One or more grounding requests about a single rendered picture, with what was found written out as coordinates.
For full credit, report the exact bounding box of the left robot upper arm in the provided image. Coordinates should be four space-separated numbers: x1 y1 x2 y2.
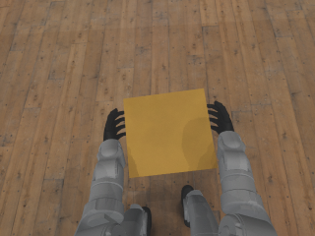
75 222 127 236

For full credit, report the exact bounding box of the left robot forearm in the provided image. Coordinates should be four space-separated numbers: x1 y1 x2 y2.
74 139 126 236

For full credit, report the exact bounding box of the robot right foot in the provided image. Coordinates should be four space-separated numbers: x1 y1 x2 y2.
181 185 194 228

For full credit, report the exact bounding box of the left robot hand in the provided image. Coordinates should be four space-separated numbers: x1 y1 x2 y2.
103 108 126 141

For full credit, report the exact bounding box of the right robot hand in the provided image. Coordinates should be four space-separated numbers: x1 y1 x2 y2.
207 100 234 134

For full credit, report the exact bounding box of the right robot forearm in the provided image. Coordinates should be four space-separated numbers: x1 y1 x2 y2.
217 131 274 227

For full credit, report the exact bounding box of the robot right thigh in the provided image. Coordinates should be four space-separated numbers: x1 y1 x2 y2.
183 195 219 236

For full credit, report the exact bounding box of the carton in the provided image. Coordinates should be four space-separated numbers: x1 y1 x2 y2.
123 88 218 178

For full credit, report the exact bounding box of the right robot upper arm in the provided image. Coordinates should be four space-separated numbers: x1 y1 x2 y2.
218 212 278 236

